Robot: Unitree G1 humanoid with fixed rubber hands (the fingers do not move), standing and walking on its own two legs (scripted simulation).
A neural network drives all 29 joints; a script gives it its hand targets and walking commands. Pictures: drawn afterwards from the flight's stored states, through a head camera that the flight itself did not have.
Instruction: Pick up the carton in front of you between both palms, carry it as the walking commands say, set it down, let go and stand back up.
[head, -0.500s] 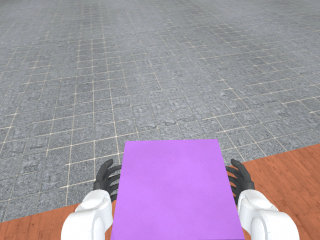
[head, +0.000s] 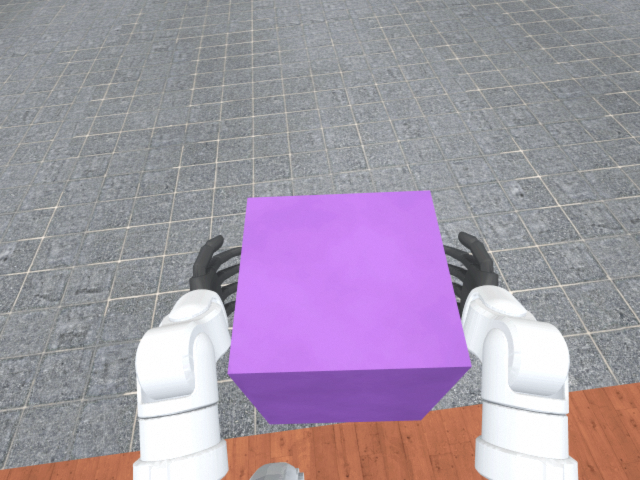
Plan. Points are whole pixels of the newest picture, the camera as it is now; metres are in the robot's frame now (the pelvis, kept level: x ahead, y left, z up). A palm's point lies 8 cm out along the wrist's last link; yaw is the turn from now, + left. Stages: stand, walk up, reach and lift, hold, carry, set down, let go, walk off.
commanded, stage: carry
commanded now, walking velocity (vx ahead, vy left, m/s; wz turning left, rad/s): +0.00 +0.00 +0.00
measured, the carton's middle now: (341, 318) +0.32 +0.02 +0.02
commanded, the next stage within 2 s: none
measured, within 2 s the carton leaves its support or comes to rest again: neither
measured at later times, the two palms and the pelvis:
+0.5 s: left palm (270, 141) +0.60 +0.13 +0.09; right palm (462, 147) +0.58 -0.17 +0.08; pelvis +0.26 +0.00 +0.00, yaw +0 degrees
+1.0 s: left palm (277, 87) +0.70 +0.12 +0.12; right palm (460, 85) +0.69 -0.18 +0.12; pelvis +0.37 -0.02 +0.02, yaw +0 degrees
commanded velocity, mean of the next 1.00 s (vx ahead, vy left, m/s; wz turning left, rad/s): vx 0.00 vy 0.00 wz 0.00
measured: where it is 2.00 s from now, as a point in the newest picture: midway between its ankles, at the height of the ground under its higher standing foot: (304, 398)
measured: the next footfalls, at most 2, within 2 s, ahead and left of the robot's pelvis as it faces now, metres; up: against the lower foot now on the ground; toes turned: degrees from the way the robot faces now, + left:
left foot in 0.24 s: +0.32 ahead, +0.09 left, +0.00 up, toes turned +4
right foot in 0.48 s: +0.32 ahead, -0.10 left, +0.00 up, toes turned -1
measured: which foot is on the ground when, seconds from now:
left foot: up 0.00-0.22, down 0.24-1.00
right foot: down 0.00-0.26, up 0.28-0.46, down 0.48-1.00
